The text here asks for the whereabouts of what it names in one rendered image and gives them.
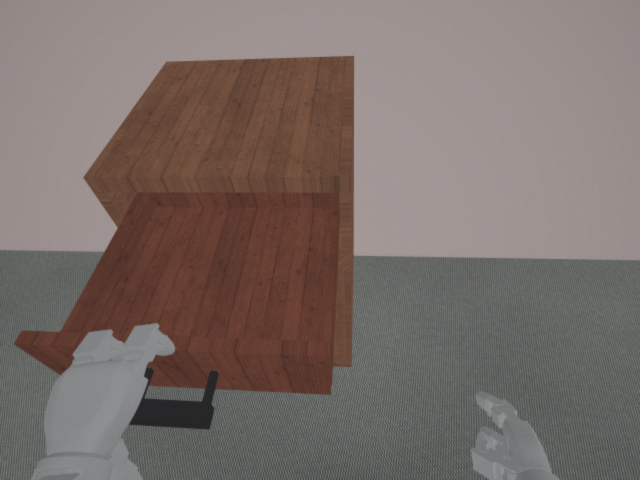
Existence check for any robot right hand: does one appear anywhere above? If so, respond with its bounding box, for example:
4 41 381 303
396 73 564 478
471 391 552 480

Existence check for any handle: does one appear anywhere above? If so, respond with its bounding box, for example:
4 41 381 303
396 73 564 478
129 368 219 429

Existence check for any drawer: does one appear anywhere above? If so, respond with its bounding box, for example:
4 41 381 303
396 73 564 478
14 192 340 395

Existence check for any cabinet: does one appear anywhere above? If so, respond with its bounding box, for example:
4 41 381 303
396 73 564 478
83 56 354 367

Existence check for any robot left forearm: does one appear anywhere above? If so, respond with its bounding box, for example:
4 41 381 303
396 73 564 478
31 452 113 480

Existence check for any robot left hand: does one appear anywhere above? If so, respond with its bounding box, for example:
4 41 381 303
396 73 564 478
44 323 175 480

